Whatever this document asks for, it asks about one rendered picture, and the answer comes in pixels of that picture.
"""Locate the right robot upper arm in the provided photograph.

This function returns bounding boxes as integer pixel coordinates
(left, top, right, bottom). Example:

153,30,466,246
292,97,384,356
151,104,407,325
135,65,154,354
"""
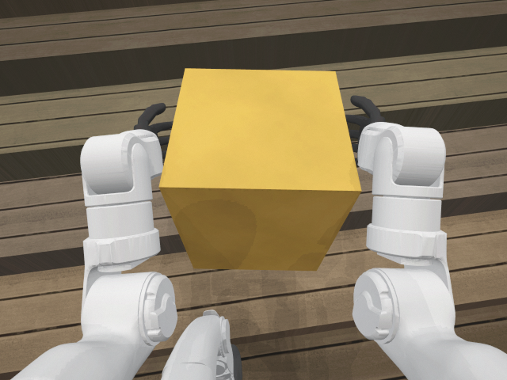
353,268,507,380

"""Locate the carton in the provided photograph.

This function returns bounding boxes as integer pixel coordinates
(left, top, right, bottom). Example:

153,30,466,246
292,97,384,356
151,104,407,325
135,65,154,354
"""
159,68,361,271

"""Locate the left robot thigh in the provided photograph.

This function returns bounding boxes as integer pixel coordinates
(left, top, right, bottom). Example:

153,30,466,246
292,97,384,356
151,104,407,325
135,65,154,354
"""
161,315,231,380

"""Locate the robot right forearm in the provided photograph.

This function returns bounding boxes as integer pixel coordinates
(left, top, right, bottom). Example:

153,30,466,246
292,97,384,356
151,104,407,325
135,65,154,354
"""
357,122,456,320

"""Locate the left robot shin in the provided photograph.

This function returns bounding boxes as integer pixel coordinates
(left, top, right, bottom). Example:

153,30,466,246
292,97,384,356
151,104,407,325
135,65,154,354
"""
203,310,234,380

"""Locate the robot left forearm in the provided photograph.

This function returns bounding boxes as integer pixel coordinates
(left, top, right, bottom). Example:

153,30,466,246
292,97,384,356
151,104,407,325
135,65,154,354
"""
80,129,163,334

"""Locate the left robot upper arm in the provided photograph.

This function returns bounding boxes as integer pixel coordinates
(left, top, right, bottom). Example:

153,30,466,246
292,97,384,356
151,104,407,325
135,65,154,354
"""
10,272,177,380

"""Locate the robot left hand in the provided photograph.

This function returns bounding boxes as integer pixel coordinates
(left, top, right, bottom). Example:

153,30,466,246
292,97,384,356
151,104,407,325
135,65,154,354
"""
134,103,173,159

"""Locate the robot right hand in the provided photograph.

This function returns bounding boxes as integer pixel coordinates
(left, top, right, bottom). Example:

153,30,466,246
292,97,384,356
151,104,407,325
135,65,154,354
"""
345,95,386,166

